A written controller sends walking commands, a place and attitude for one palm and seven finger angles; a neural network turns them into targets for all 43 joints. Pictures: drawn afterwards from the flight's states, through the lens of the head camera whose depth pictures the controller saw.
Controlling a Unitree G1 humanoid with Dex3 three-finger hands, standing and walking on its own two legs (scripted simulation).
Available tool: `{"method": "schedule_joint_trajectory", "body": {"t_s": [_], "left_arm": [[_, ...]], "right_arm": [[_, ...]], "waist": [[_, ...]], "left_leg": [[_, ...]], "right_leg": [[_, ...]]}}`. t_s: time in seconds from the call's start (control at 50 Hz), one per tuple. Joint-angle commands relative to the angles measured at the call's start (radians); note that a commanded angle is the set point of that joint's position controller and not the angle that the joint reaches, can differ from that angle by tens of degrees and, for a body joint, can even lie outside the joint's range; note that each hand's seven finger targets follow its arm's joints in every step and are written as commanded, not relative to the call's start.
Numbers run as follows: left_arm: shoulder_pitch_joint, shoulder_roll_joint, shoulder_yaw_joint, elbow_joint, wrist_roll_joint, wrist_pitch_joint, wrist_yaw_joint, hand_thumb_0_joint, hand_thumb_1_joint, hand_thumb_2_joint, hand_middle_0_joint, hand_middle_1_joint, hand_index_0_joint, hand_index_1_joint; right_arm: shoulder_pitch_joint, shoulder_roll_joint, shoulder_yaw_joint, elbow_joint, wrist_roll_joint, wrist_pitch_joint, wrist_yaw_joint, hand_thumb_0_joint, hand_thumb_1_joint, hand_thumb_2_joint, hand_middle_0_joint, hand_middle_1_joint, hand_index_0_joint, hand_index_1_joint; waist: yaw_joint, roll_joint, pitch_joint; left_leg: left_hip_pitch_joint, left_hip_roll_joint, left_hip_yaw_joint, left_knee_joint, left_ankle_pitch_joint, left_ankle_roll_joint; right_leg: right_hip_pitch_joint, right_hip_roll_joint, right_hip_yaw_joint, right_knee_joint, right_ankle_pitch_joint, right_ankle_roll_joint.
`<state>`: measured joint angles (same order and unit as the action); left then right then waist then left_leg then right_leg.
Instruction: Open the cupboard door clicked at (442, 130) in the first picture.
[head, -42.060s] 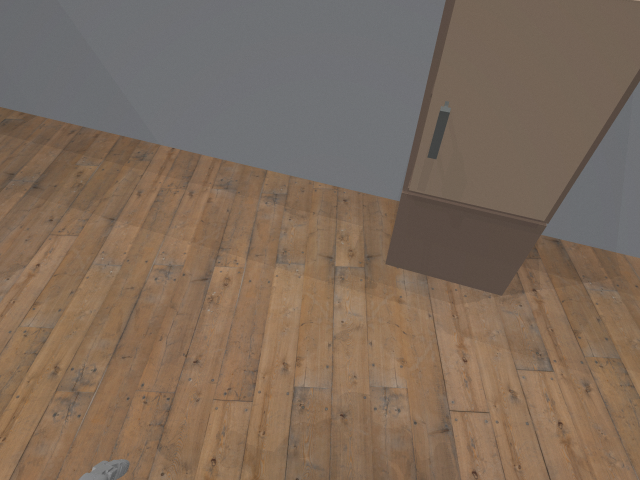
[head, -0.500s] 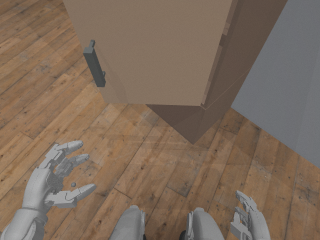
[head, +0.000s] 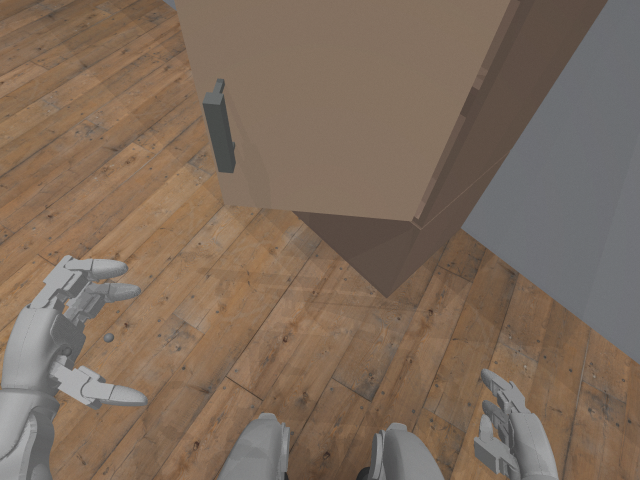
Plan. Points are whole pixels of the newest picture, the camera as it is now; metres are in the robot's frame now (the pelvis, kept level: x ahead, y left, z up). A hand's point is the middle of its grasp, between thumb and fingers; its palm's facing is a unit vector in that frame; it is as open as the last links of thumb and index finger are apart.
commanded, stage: raise the hand with hooked fingers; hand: left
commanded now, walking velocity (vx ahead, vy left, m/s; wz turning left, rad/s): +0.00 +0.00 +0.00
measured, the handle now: (223, 127) +0.62 +0.21 +0.01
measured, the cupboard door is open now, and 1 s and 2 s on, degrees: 43 43 43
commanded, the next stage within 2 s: move the hooked fingers beside the handle in 0.78 s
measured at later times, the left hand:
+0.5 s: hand (106, 308) +0.29 +0.27 +0.03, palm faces -0.02 -1.00 -0.05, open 14.0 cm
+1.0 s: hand (116, 302) +0.30 +0.27 +0.03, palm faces +0.01 -1.00 -0.05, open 14.0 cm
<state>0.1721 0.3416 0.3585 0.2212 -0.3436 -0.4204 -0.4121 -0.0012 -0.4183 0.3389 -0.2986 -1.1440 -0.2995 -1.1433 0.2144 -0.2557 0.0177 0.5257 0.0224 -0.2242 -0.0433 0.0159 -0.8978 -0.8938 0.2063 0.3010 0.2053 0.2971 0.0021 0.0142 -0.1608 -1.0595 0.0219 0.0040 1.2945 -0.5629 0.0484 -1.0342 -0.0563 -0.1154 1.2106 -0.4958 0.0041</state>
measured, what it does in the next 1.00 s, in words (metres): stands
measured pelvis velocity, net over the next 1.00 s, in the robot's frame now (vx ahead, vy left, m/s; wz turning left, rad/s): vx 0.01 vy -0.01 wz -0.01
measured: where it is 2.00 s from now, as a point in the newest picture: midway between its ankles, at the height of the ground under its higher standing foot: outside the picture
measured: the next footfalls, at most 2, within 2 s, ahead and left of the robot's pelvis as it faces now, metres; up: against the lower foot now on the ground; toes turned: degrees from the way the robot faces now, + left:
none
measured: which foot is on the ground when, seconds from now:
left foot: down 0.00-1.00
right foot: down 0.00-1.00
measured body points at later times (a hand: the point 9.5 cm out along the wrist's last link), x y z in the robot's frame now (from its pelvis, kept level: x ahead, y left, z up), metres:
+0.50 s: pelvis +0.01 +0.00 +0.00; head +0.11 +0.03 +0.44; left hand +0.28 +0.33 +0.04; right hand +0.17 -0.26 -0.08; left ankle +0.03 +0.09 -0.63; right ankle +0.05 -0.13 -0.63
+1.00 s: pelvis +0.01 -0.01 -0.01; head +0.12 +0.01 +0.43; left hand +0.29 +0.32 +0.03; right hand +0.18 -0.26 -0.09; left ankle +0.03 +0.09 -0.63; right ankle +0.05 -0.13 -0.63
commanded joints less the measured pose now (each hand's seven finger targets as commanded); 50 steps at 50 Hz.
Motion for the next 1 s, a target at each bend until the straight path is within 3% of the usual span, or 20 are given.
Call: {"method": "schedule_joint_trajectory", "body": {"t_s": [0.0, 0.04, 0.1, 0.12, 0.18, 0.26, 0.34, 0.36, 0.42, 0.5, 0.64, 0.74, 0.78, 0.86, 0.92, 0.96, 0.98], "left_arm": [[-0.142, 0.187, 0.057, -0.148, -0.009, -0.024, -0.057, 0.000, -0.500, 0.300, -0.300, -1.200, -0.300, -1.200], [-0.201, 0.237, 0.102, -0.153, -0.024, -0.028, -0.077, 0.000, -0.500, 0.300, -0.300, -1.200, -0.300, -1.200], [-0.227, 0.258, 0.142, -0.156, -0.040, -0.052, -0.078, 0.000, -0.500, 0.300, -0.300, -1.200, -0.300, -1.200], [-0.242, 0.287, 0.168, -0.153, -0.048, -0.058, -0.078, 0.000, -0.500, 0.300, -0.300, -1.200, -0.300, -1.200], [-0.237, 0.274, 0.166, -0.102, -0.048, -0.054, -0.086, 0.000, -0.500, 0.300, -0.300, -1.200, -0.300, -1.200], [-0.256, 0.305, 0.181, -0.032, -0.050, -0.011, -0.127, 0.000, -0.500, 0.300, -0.300, -1.200, -0.300, -1.200], [-0.213, 0.270, 0.160, -0.021, -0.072, 0.018, -0.157, 0.000, -0.500, 0.300, -0.300, -1.200, -0.300, -1.200], [-0.222, 0.274, 0.160, -0.047, -0.075, 0.014, -0.156, 0.000, -0.500, 0.300, -0.300, -1.200, -0.300, -1.200], [-0.234, 0.308, 0.186, -0.075, -0.067, -0.011, -0.125, 0.000, -0.500, 0.300, -0.300, -1.200, -0.300, -1.200], [-0.236, 0.301, 0.195, -0.075, -0.062, -0.045, -0.095, 0.000, -0.500, 0.300, -0.300, -1.200, -0.300, -1.200], [-0.232, 0.302, 0.175, -0.067, -0.056, -0.033, -0.119, 0.000, -0.500, 0.300, -0.300, -1.200, -0.300, -1.200], [-0.233, 0.305, 0.191, -0.073, -0.069, -0.033, -0.120, 0.000, -0.500, 0.300, -0.300, -1.200, -0.300, -1.200], [-0.234, 0.295, 0.189, -0.044, -0.072, -0.032, -0.117, 0.000, -0.500, 0.300, -0.300, -1.200, -0.300, -1.200], [-0.247, 0.280, 0.175, -0.017, -0.070, -0.025, -0.125, 0.000, -0.500, 0.300, -0.300, -1.200, -0.300, -1.200], [-0.411, 0.314, 0.166, -0.006, -0.052, -0.029, -0.127, 0.000, -0.500, 0.300, -0.300, -1.200, -0.300, -1.200], [-0.459, 0.355, 0.192, 0.032, -0.040, -0.031, -0.131, 0.000, -0.500, 0.300, -0.300, -1.200, -0.300, -1.200], [-0.495, 0.345, 0.178, 0.039, -0.037, -0.034, -0.134, 0.000, -0.500, 0.300, -0.300, -1.200, -0.300, -1.200]], "right_arm": [[0.021, -0.190, -0.072, -0.132, 0.014, -0.043, -0.017, 0.000, -0.900, -0.900, 0.200, 0.300, 0.200, 0.300], [0.024, -0.193, -0.067, -0.132, 0.011, -0.043, -0.021, 0.000, -0.900, -0.900, 0.200, 0.300, 0.200, 0.300], [0.025, -0.189, -0.066, -0.124, 0.009, -0.049, -0.027, 0.000, -0.900, -0.900, 0.200, 0.300, 0.200, 0.300], [0.025, -0.189, -0.064, -0.121, 0.005, -0.050, -0.027, 0.000, -0.900, -0.900, 0.200, 0.300, 0.200, 0.300], [0.029, -0.191, -0.065, -0.111, 0.006, -0.045, -0.023, 0.000, -0.900, -0.900, 0.200, 0.300, 0.200, 0.300], [0.042, -0.205, -0.069, -0.107, 0.011, -0.036, -0.021, 0.000, -0.900, -0.900, 0.200, 0.300, 0.200, 0.300], [0.054, -0.206, -0.074, -0.118, 0.018, -0.038, -0.016, 0.000, -0.900, -0.900, 0.200, 0.300, 0.200, 0.300], [0.048, -0.206, -0.075, -0.119, 0.017, -0.040, -0.014, 0.000, -0.900, -0.900, 0.200, 0.300, 0.200, 0.300], [0.053, -0.204, -0.077, -0.117, 0.011, -0.042, -0.010, 0.000, -0.900, -0.900, 0.200, 0.300, 0.200, 0.300], [0.050, -0.196, -0.075, -0.113, 0.009, -0.036, -0.008, 0.000, -0.900, -0.900, 0.200, 0.300, 0.200, 0.300], [0.048, -0.197, -0.071, -0.119, 0.013, -0.027, -0.012, 0.000, -0.900, -0.900, 0.200, 0.300, 0.200, 0.300], [0.049, -0.192, -0.070, -0.117, 0.012, -0.027, -0.017, 0.000, -0.900, -0.900, 0.200, 0.300, 0.200, 0.300], [0.044, -0.189, -0.067, -0.119, 0.013, -0.025, -0.018, 0.000, -0.900, -0.900, 0.200, 0.300, 0.200, 0.300], [0.044, -0.191, -0.066, -0.119, 0.014, -0.023, -0.021, 0.000, -0.900, -0.900, 0.200, 0.300, 0.200, 0.300], [0.052, -0.197, -0.063, -0.095, 0.012, -0.025, -0.032, 0.000, -0.900, -0.900, 0.200, 0.300, 0.200, 0.300], [0.055, -0.200, -0.060, -0.089, 0.012, -0.022, -0.038, 0.000, -0.900, -0.900, 0.200, 0.300, 0.200, 0.300], [0.054, -0.200, -0.059, -0.084, 0.013, -0.023, -0.041, 0.000, -0.900, -0.900, 0.200, 0.300, 0.200, 0.300]], "waist": [[-0.022, 0.068, -0.240], [-0.014, 0.074, -0.266], [-0.003, 0.088, -0.289], [0.009, 0.118, -0.302], [0.002, 0.113, -0.303], [0.003, 0.105, -0.321], [0.002, 0.063, -0.343], [0.007, 0.086, -0.341], [0.004, 0.081, -0.325], [0.001, 0.092, -0.317], [-0.002, 0.117, -0.326], [-0.005, 0.081, -0.329], [-0.008, 0.057, -0.310], [-0.012, 0.056, -0.298], [-0.045, 0.064, -0.294], [-0.040, 0.072, -0.304], [-0.044, 0.089, -0.312]], "left_leg": [[0.214, -0.017, -0.095, -0.267, 0.174, -0.046], [0.224, -0.017, -0.097, -0.263, 0.183, -0.049], [0.258, -0.015, -0.108, -0.260, 0.244, -0.061], [0.259, -0.017, -0.107, -0.251, 0.271, -0.067], [0.272, -0.013, -0.110, -0.251, 0.286, -0.073], [0.266, -0.009, -0.105, -0.239, 0.351, -0.073], [0.260, -0.010, -0.090, -0.231, 0.372, -0.058], [0.262, -0.011, -0.091, -0.232, 0.374, -0.060], [0.248, -0.011, -0.092, -0.226, 0.361, -0.060], [0.225, -0.015, -0.079, -0.223, 0.313, -0.051], [0.226, -0.015, -0.069, -0.223, 0.302, -0.043], [0.214, -0.014, -0.065, -0.206, 0.319, -0.037], [0.177, -0.017, -0.062, -0.202, 0.272, -0.034], [0.160, -0.019, -0.055, -0.192, 0.267, -0.031], [0.143, -0.014, -0.058, -0.161, 0.245, -0.024], [0.137, -0.013, -0.058, -0.160, 0.234, -0.026], [0.144, -0.014, -0.058, -0.159, 0.223, -0.025]], "right_leg": [[0.105, 0.071, 0.028, -0.134, 0.056, -0.033], [0.113, 0.076, 0.031, -0.128, 0.057, -0.037], [0.102, 0.076, 0.025, -0.111, 0.082, -0.039], [0.104, 0.078, 0.024, -0.099, 0.091, -0.045], [0.081, 0.073, 0.020, -0.097, 0.095, -0.039], [0.091, 0.072, 0.021, -0.099, 0.125, -0.037], [0.127, 0.075, 0.026, -0.121, 0.150, -0.033], [0.128, 0.074, 0.027, -0.118, 0.152, -0.034], [0.118, 0.078, 0.027, -0.111, 0.138, -0.038], [0.122, 0.072, 0.037, -0.115, 0.121, -0.036], [0.143, 0.073, 0.048, -0.128, 0.127, -0.037], [0.157, 0.075, 0.051, -0.128, 0.152, -0.032], [0.159, 0.073, 0.055, -0.133, 0.118, -0.030], [0.157, 0.071, 0.059, -0.130, 0.124, -0.030], [0.113, 0.074, 0.068, -0.119, 0.108, -0.031], [0.115, 0.071, 0.075, -0.118, 0.095, -0.032], [0.096, 0.070, 0.075, -0.115, 0.085, -0.031]]}}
